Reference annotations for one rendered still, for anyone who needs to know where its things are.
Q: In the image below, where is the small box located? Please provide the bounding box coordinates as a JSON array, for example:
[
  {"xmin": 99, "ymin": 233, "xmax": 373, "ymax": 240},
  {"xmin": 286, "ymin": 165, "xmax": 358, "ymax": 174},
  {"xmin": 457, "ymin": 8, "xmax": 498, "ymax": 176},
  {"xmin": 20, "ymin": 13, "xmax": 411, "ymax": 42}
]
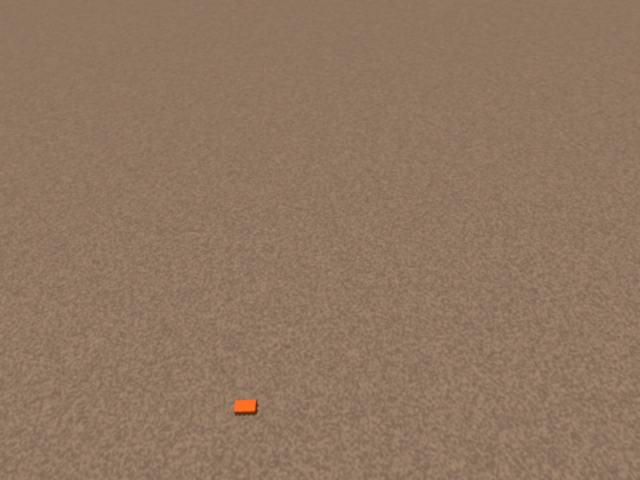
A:
[{"xmin": 234, "ymin": 400, "xmax": 257, "ymax": 414}]

